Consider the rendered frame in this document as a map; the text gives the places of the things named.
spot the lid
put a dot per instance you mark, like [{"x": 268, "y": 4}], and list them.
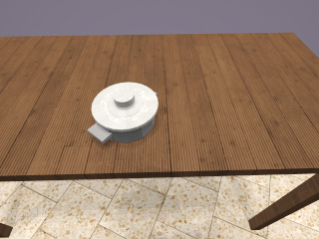
[{"x": 114, "y": 118}]

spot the table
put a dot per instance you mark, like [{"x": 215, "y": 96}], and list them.
[{"x": 230, "y": 104}]

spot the pot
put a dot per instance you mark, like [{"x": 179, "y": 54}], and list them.
[{"x": 102, "y": 134}]

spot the knob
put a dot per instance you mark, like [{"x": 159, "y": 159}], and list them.
[{"x": 124, "y": 97}]

